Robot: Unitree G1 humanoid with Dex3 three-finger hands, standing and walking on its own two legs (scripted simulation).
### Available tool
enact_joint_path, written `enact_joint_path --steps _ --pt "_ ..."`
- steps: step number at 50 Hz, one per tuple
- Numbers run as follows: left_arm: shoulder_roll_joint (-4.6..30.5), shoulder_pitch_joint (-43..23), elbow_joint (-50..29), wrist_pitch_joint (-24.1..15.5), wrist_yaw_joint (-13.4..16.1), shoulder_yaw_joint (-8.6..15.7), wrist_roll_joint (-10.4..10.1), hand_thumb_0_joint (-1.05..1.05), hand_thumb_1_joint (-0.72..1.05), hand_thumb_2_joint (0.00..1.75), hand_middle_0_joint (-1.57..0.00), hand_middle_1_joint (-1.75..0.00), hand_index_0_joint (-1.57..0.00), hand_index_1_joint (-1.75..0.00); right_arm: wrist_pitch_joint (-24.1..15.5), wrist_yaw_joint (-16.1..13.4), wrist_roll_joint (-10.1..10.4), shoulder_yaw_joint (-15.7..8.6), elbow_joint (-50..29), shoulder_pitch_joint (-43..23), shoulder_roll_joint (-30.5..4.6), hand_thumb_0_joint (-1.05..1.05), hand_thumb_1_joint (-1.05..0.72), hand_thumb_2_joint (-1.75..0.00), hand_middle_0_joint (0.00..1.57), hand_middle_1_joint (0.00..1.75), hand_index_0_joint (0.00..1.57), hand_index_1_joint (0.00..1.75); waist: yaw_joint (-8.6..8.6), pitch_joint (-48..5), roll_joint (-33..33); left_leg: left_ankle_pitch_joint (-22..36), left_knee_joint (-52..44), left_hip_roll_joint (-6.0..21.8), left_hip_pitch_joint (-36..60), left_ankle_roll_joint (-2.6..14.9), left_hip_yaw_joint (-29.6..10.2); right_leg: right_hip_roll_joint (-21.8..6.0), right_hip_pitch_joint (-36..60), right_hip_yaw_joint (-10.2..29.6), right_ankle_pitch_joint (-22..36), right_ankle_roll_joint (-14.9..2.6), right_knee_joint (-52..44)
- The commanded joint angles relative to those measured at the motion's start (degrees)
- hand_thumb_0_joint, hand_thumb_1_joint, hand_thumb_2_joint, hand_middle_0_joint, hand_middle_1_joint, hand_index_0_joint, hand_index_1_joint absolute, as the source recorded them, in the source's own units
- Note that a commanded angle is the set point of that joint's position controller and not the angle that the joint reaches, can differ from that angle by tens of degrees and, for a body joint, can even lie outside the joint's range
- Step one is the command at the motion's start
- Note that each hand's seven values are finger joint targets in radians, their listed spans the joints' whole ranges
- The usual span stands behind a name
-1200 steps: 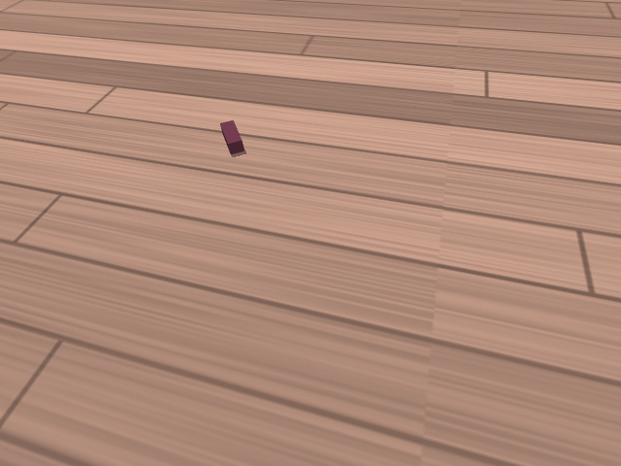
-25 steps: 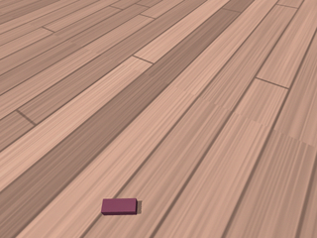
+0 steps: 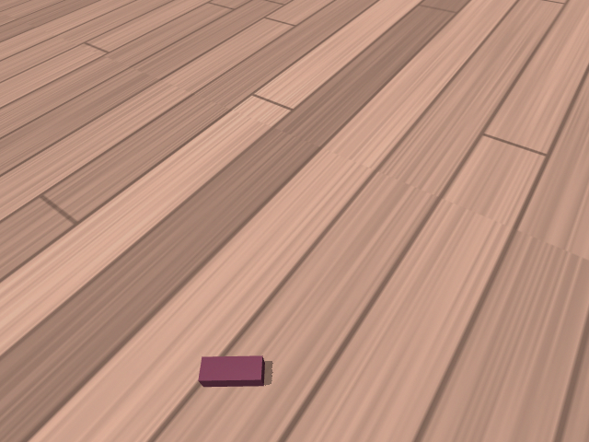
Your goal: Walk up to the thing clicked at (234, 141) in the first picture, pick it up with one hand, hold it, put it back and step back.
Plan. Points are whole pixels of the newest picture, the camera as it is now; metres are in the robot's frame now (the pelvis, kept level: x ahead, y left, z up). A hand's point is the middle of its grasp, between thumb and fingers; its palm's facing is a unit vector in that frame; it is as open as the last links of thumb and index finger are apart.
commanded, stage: walk up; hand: left
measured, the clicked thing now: (232, 371) +0.43 +0.28 -0.74
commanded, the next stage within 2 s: stand in 0.96 s
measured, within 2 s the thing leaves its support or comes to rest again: neither
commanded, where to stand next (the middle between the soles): +0.05 +0.03 m, yaw +1 degrees
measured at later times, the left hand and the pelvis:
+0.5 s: hand out of the picture +0.06 +0.27 -0.15, palm faces -0.01 -0.92 -0.39, open 7.4 cm; pelvis +0.00 +0.01 +0.00, yaw +1 degrees
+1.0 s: hand out of the picture +0.08 +0.27 -0.15, palm faces -0.01 -0.92 -0.39, open 7.4 cm; pelvis +0.00 +0.00 +0.00, yaw +1 degrees
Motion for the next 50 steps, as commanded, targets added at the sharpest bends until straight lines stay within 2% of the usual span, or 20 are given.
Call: enact_joint_path --steps 1,4,6,10,13,20,21,25,30,35,39,43,47,48,49,50 --pt "12.0 -0.6 -3.7 -1.3 0.8 2.7 0.1 0.0 0.9 0.9 -0.2 -0.3 -0.2 -0.3 -1.4 -0.8 0.0 -2.5 -4.5 -2.2 -12.6 0.0 -0.9 -0.9 0.2 0.3 0.2 0.3 0.22 -5.1 0.9 1.6 -5.6 7.0 1.2 4.26 -7.8 -3.6 -1.5 2.9 2.3 -4.2 -2.7" --pt "11.7 -0.1 -3.6 -1.5 0.8 2.6 0.1 0.0 0.9 0.9 -0.2 -0.3 -0.2 -0.3 -1.4 -0.7 0.1 -2.6 -4.8 -2.3 -12.3 0.0 -0.9 -0.9 0.2 0.3 0.2 0.3 0.32 -4.8 0.7 1.0 -5.5 6.8 0.1 4.33 -7.8 -3.4 -1.0 2.9 2.3 -4.08 -3.0" --pt "12.3 0.4 -3.7 -1.7 0.8 2.6 0.2 0.0 0.9 0.9 -0.2 -0.3 -0.2 -0.3 -1.4 -0.7 0.2 -2.5 -5.1 -2.5 -12.1 0.0 -0.9 -0.9 0.2 0.3 0.2 0.3 0.4 -4.6 0.2 1.1 -4.2 5.8 0.9 3.62 -7.0 -4.6 -1.9 4.0 3.1 -4.32 -4.7" --pt "13.1 -0.9 -4.1 -1.9 1.0 2.8 0.3 0.0 0.9 0.9 -0.2 -0.3 -0.2 -0.3 -1.3 -0.6 0.3 -2.6 -4.9 -0.8 -11.9 0.0 -0.9 -0.9 0.2 0.3 0.2 0.3 -0.64 -4.6 -1.4 1.1 -3.0 4.9 2.1 2.77 -6.3 -5.4 -3.4 4.8 3.7 -4.69 -5.5" --pt "12.5 0.1 -4.2 -1.8 0.9 2.6 0.2 0.0 0.9 0.9 -0.2 -0.3 -0.2 -0.3 -1.5 -0.6 0.3 -2.5 -5.1 -1.3 -12.3 0.0 -0.9 -0.9 0.2 0.3 0.2 0.3 -0.01 -5.4 -0.4 1.4 -3.7 5.7 1.5 3.68 -7.3 -4.4 -2.6 3.5 3.5 -4.27 -3.7" --pt "12.4 0.7 -4.0 -1.9 0.9 2.5 0.1 0.0 0.9 0.9 -0.2 -0.3 -0.2 -0.3 -1.5 -0.6 0.5 -2.3 -5.2 -1.7 -11.9 0.0 -0.9 -0.9 0.2 0.3 0.2 0.3 0.1 -5.8 0.3 3.4 -2.9 5.7 2.4 3.25 -7.1 -4.8 -2.9 3.6 5.5 -4.52 -4.0" --pt "12.5 -0.1 -4.0 -1.9 0.9 2.5 0.1 0.0 0.9 0.9 -0.2 -0.3 -0.2 -0.3 -1.5 -0.6 0.5 -2.4 -5.1 -1.4 -12.2 0.0 -0.9 -0.9 0.2 0.3 0.2 0.3 -0.42 -5.7 -0.1 3.1 -3.0 5.6 1.6 3.27 -7.3 -4.4 -2.4 3.4 5.7 -4.43 -3.7" --pt "12.2 0.3 -4.0 -1.8 0.9 2.4 0.1 0.0 0.9 0.9 -0.2 -0.3 -0.2 -0.3 -1.6 -0.6 0.5 -2.2 -5.5 -2.0 -12.4 0.0 -0.9 -0.9 0.2 0.3 0.2 0.3 0.0 -5.7 0.6 2.7 -3.8 6.3 0.0 4.0 -7.9 -3.7 -1.4 2.6 5.4 -4.18 -2.2" --pt "12.8 0.3 -3.8 -2.0 0.9 2.4 0.0 0.0 0.9 0.9 -0.2 -0.3 -0.2 -0.3 -1.5 -0.5 0.6 -2.0 -5.7 -2.4 -11.9 0.0 -0.9 -0.9 0.2 0.3 0.2 0.3 0.14 -5.5 -0.1 4.6 -2.5 5.3 1.9 2.78 -6.9 -5.1 -2.4 3.7 7.1 -4.47 -4.2" --pt "13.1 -1.2 -4.6 -2.0 0.9 2.5 0.2 0.0 0.9 0.9 -0.2 -0.3 -0.2 -0.3 -1.4 -0.5 0.5 -2.2 -5.4 -1.3 -12.4 0.0 -0.9 -0.9 0.2 0.3 0.2 0.3 -0.59 -5.5 -1.4 3.7 -2.3 4.9 1.8 2.86 -6.5 -5.3 -2.6 4.0 6.1 -4.58 -4.3" --pt "12.8 -0.2 -4.4 -2.0 0.9 2.5 0.1 0.0 0.9 0.9 -0.2 -0.3 -0.2 -0.3 -1.6 -0.4 0.5 -2.1 -5.6 -2.3 -12.4 0.0 -0.9 -0.9 0.2 0.3 0.2 0.3 0.19 -5.9 -0.4 4.2 -2.9 5.7 1.7 3.37 -7.2 -4.7 -2.0 3.1 6.1 -4.33 -3.6" --pt "13.1 -1.2 -4.5 -2.1 0.9 2.5 0.1 0.0 0.9 0.9 -0.2 -0.3 -0.2 -0.3 -1.6 -0.4 0.6 -2.0 -5.5 -1.7 -12.1 0.0 -0.9 -0.9 0.2 0.3 0.2 0.3 -0.19 -5.9 -1.5 6.1 -1.8 5.0 2.7 2.7 -6.4 -5.5 -2.4 4.1 7.6 -4.68 -4.3" --pt "13.0 -1.0 -4.5 -1.9 0.9 2.4 0.1 0.0 0.9 0.9 -0.2 -0.3 -0.2 -0.3 -1.6 -0.5 0.5 -2.2 -5.4 -2.0 -12.8 0.0 -0.9 -0.9 0.2 0.3 0.2 0.3 -0.24 -5.8 -0.1 4.4 -3.0 5.5 1.0 3.22 -7.2 -4.7 -1.3 3.1 6.7 -4.46 -3.4" --pt "10.2 -0.8 -2.7 -1.4 0.2 1.4 -0.6 0.0 0.9 0.9 -0.2 -0.3 -0.2 -0.3 -2.7 -1.0 0.9 -0.5 -3.8 -1.5 -10.3 0.0 -0.9 -0.9 0.2 0.3 0.2 0.3 -0.57 -7.8 -2.0 1.1 -7.2 7.6 2.2 2.74 -8.9 -4.4 -0.7 2.6 1.8 -3.38 -5.3" --pt "9.8 -0.7 -2.9 -1.3 -0.1 1.3 -0.4 0.0 0.9 0.9 -0.2 -0.3 -0.2 -0.3 -3.2 -1.1 0.7 -0.5 -3.6 -2.3 -11.1 0.0 -0.9 -0.9 0.2 0.3 0.2 0.3 -0.17 -5.7 -0.7 0.0 -8.3 7.4 1.5 2.21 -9.3 -3.7 -1.4 2.1 0.8 -2.95 -5.7" --pt "9.9 -0.8 -2.8 -1.4 -0.2 1.3 -0.3 0.0 0.9 0.9 -0.2 -0.3 -0.2 -0.3 -3.5 -1.3 0.6 -0.6 -3.1 -2.7 -11.9 0.0 -0.9 -0.9 0.2 0.3 0.2 0.3 -0.04 -5.5 -0.7 0.8 -7.8 7.4 1.5 2.18 -9.0 -4.1 -0.3 2.7 1.9 -2.95 -6.3"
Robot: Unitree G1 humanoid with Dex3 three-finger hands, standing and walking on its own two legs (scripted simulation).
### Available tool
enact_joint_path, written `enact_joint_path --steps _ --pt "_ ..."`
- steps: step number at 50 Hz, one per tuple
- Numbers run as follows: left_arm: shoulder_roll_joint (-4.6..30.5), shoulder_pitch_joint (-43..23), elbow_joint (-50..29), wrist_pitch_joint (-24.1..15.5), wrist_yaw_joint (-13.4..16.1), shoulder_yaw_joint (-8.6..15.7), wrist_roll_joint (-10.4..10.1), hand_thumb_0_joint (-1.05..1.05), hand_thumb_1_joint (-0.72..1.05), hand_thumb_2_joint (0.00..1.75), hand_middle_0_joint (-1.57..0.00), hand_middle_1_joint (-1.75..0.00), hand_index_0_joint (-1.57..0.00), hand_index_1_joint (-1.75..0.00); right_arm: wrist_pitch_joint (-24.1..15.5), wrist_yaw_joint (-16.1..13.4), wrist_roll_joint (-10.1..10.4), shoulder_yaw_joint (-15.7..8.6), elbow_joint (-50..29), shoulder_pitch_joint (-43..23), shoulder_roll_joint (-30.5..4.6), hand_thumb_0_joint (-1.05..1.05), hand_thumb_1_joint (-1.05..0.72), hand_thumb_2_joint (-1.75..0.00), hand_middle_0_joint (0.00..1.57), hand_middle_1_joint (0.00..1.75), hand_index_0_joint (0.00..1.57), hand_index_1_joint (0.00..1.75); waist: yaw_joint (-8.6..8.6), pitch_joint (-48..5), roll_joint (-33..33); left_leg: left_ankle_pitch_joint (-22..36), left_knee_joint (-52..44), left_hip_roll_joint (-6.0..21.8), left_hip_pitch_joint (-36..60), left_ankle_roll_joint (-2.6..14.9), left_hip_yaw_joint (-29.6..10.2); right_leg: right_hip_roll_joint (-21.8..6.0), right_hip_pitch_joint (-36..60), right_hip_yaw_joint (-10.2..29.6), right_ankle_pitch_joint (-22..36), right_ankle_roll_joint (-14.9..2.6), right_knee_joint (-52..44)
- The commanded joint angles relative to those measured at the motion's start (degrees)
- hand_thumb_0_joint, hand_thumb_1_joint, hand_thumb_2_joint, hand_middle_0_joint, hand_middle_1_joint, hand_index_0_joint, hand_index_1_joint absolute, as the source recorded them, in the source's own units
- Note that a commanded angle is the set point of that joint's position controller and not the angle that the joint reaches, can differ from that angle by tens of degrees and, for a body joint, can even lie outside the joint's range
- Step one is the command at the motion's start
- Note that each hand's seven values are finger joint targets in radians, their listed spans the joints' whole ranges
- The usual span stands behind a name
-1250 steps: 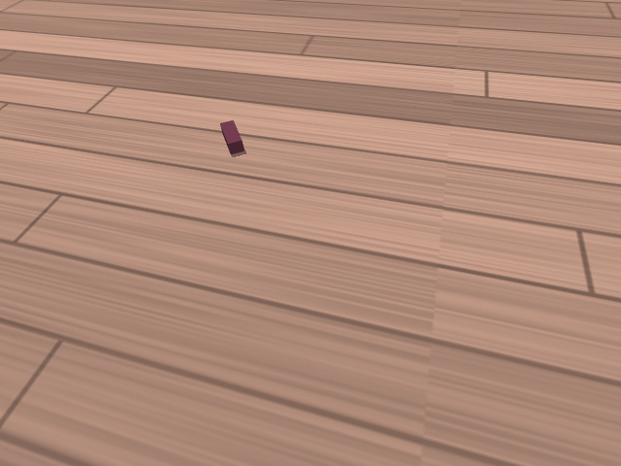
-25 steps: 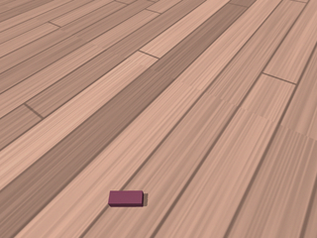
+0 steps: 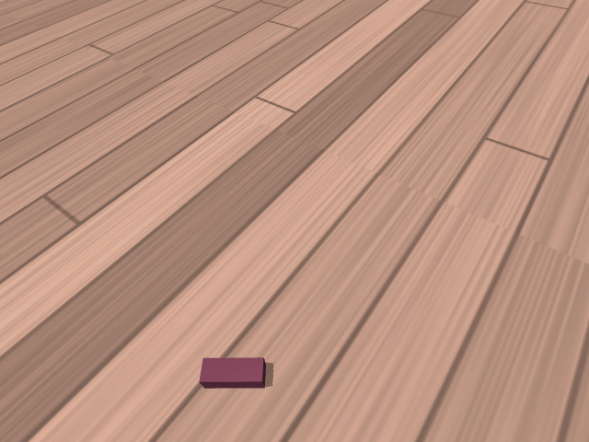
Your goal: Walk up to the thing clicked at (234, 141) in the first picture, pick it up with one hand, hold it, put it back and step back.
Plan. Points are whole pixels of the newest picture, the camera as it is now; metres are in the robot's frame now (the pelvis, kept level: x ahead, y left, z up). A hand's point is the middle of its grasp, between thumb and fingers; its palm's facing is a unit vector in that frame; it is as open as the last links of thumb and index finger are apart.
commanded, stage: stand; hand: left
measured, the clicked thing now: (233, 373) +0.43 +0.27 -0.74
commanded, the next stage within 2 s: none
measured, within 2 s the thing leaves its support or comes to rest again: neither
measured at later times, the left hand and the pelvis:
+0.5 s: hand out of the picture +0.08 +0.23 -0.15, palm faces -0.04 -0.94 -0.34, open 7.4 cm; pelvis +0.01 -0.02 +0.01, yaw +0 degrees
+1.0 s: hand out of the picture +0.09 +0.23 -0.15, palm faces -0.04 -0.94 -0.35, open 7.4 cm; pelvis +0.02 -0.02 +0.01, yaw +0 degrees
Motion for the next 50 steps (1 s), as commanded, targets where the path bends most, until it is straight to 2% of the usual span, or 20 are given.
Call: enact_joint_path --steps 1,5,7,12,15,21,23,28,32,34,38,40,43,46,48,50 --pt "10.7 -1.6 -2.4 -1.2 -0.1 2.2 0.0 0.0 0.9 0.9 -0.2 -0.3 -0.2 -0.3 -3.1 -1.5 0.1 -1.2 -2.5 -3.1 -12.2 0.0 -0.9 -0.9 0.2 0.3 0.2 0.3 0.13 -5.3 -0.6 2.9 -7.6 7.6 3.0 2.02 -7.6 -4.2 -0.3 3.6 3.6 -3.31 -6.3" --pt "11.5 -1.1 -1.7 -1.6 -0.1 2.3 -0.1 0.0 0.9 0.9 -0.2 -0.3 -0.2 -0.3 -3.5 -1.8 0.3 -0.9 -1.0 -2.5 -11.9 0.0 -0.9 -0.9 0.2 0.3 0.2 0.3 -0.11 -5.2 -0.6 7.6 -6.9 7.3 4.5 1.36 -6.3 -4.8 0.3 4.1 7.0 -3.1 -7.7" --pt "11.4 -1.2 -1.4 -1.5 -0.1 2.4 0.0 0.0 0.9 0.9 -0.2 -0.3 -0.2 -0.3 -3.7 -1.9 0.3 -0.8 -0.6 -2.2 -12.0 0.0 -0.9 -0.9 0.2 0.3 0.2 0.3 -0.32 -5.3 0.2 6.6 -7.3 7.2 4.1 1.16 -5.9 -4.6 0.7 3.9 6.7 -3.13 -7.9" --pt "11.5 -1.0 -1.1 -1.8 -0.1 2.4 0.0 0.0 0.9 0.9 -0.2 -0.3 -0.2 -0.3 -4.0 -2.1 0.4 -0.5 0.1 -2.3 -11.2 0.0 -0.9 -0.9 0.2 0.3 0.2 0.3 -0.28 -6.3 -0.6 12.2 -6.6 7.7 5.7 0.86 -5.4 -5.0 1.9 3.9 12.0 -3.14 -7.5" --pt "11.1 -1.2 -1.0 -1.6 0.0 2.3 -0.2 0.0 0.9 0.9 -0.2 -0.3 -0.2 -0.3 -4.0 -2.3 0.4 -0.3 0.4 -2.3 -11.2 0.0 -0.9 -0.9 0.2 0.3 0.2 0.3 -0.35 -6.2 -0.5 13.2 -6.3 7.6 5.6 0.75 -5.0 -5.0 2.5 3.7 13.3 -3.07 -7.4" --pt "10.9 -1.0 -0.9 -1.5 0.0 2.2 -0.1 0.0 0.9 0.9 -0.2 -0.3 -0.2 -0.3 -3.7 -2.3 0.5 -0.2 0.9 -2.6 -11.6 0.0 -0.9 -0.9 0.2 0.3 0.2 0.3 -0.34 -5.1 -0.1 8.5 -6.7 7.5 5.3 0.38 -4.9 -4.8 1.2 4.3 9.4 -3.16 -9.3" --pt "11.3 -1.4 -0.9 -1.4 0.0 2.3 0.0 0.0 0.9 0.9 -0.2 -0.3 -0.2 -0.3 -3.7 -2.3 0.3 -0.1 1.0 -2.5 -11.2 0.0 -0.9 -0.9 0.2 0.3 0.2 0.3 -0.42 -3.5 -0.7 5.2 -7.5 7.1 3.9 0.2 -4.8 -4.7 0.1 4.3 6.2 -3.19 -9.8" --pt "11.1 -1.0 -1.0 -1.5 0.0 2.2 -0.2 0.0 0.9 0.9 -0.2 -0.3 -0.2 -0.3 -3.8 -2.3 0.4 -0.1 0.9 -2.8 -11.5 0.0 -0.9 -0.9 0.2 0.3 0.2 0.3 -0.1 -6.0 -0.6 10.8 -6.4 7.7 5.7 0.33 -4.8 -4.8 1.7 4.0 11.8 -3.39 -8.6" --pt "11.3 -1.8 -1.0 -1.4 0.0 2.3 -0.2 0.0 0.9 0.9 -0.2 -0.3 -0.2 -0.3 -3.8 -2.4 0.3 0.2 1.0 -2.2 -11.5 0.0 -0.9 -0.9 0.2 0.3 0.2 0.3 -0.37 -5.5 -0.9 9.4 -6.6 7.7 5.1 0.52 -4.6 -4.9 1.8 4.2 11.0 -3.37 -8.7" --pt "11.2 -1.6 -0.9 -1.4 0.1 2.2 -0.3 0.0 0.9 0.9 -0.2 -0.3 -0.2 -0.3 -3.7 -2.4 0.4 0.2 0.9 -2.7 -11.6 0.0 -0.9 -0.9 0.2 0.3 0.2 0.3 -0.13 -5.7 -1.3 11.3 -6.4 7.8 5.4 0.48 -4.7 -4.9 2.1 4.1 12.7 -3.34 -8.7" --pt "11.3 -1.6 -0.8 -1.4 0.0 2.3 -0.3 0.0 0.9 0.9 -0.2 -0.3 -0.2 -0.3 -3.7 -2.4 0.4 0.3 1.0 -2.1 -11.6 0.0 -0.9 -0.9 0.2 0.3 0.2 0.3 -0.28 -5.6 -1.3 9.7 -6.7 7.6 5.2 0.43 -4.5 -4.8 2.1 4.1 11.2 -3.34 -9.0" --pt "11.5 -1.3 -0.9 -1.5 0.0 2.3 -0.3 0.0 0.9 0.9 -0.2 -0.3 -0.2 -0.3 -3.7 -2.4 0.3 0.2 0.8 -2.3 -11.7 0.0 -0.9 -0.9 0.2 0.3 0.2 0.3 -0.11 -6.2 -1.3 11.5 -6.2 7.8 6.4 0.5 -4.4 -4.9 2.1 4.2 13.3 -3.41 -8.6" --pt "11.5 -1.6 -0.9 -1.4 0.0 2.3 -0.3 0.0 0.9 0.9 -0.2 -0.3 -0.2 -0.3 -3.7 -2.5 0.4 0.5 0.9 -2.2 -11.3 0.0 -0.9 -0.9 0.2 0.3 0.2 0.3 -0.26 -5.0 -1.3 11.3 -6.7 7.7 5.8 0.25 -4.6 -4.7 1.5 4.0 12.8 -3.46 -8.7" --pt "11.4 -1.7 -1.0 -1.4 0.1 2.3 -0.4 0.0 0.9 0.9 -0.2 -0.3 -0.2 -0.3 -3.7 -2.5 0.4 0.5 0.9 -2.2 -11.6 0.0 -0.9 -0.9 0.2 0.3 0.2 0.3 -0.15 -5.4 -0.8 11.1 -6.4 7.9 6.0 0.37 -4.3 -4.8 1.7 4.1 12.6 -3.41 -8.7" --pt "11.4 -1.4 -0.8 -1.4 0.1 2.2 -0.3 0.0 0.9 0.9 -0.2 -0.3 -0.2 -0.3 -3.6 -2.5 0.4 0.5 0.9 -2.3 -11.6 0.0 -0.9 -0.9 0.2 0.3 0.2 0.3 -0.11 -5.9 -1.5 12.6 -6.0 7.9 6.3 0.42 -4.2 -4.8 2.3 4.1 15.0 -3.33 -8.5" --pt "11.5 -1.7 -1.0 -1.4 0.1 2.2 -0.3 0.0 0.9 0.9 -0.2 -0.3 -0.2 -0.3 -3.6 -2.5 0.3 0.6 0.9 -2.2 -11.4 0.0 -0.9 -0.9 0.2 0.3 0.2 0.3 -0.2 -5.8 -1.2 11.8 -6.2 7.8 6.1 0.36 -4.2 -4.7 2.1 4.1 14.1 -3.42 -8.6"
